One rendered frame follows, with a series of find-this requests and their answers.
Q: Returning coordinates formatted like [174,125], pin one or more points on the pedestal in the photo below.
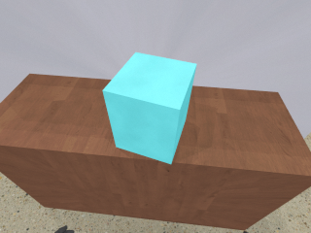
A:
[239,158]

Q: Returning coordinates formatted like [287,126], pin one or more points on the carton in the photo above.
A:
[147,103]

